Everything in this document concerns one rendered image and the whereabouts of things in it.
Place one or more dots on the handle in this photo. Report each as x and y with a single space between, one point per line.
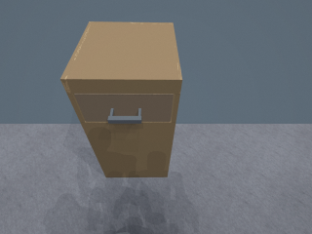
124 119

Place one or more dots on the drawer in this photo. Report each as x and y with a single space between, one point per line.
96 107

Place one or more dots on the cabinet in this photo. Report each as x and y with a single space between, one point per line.
127 57

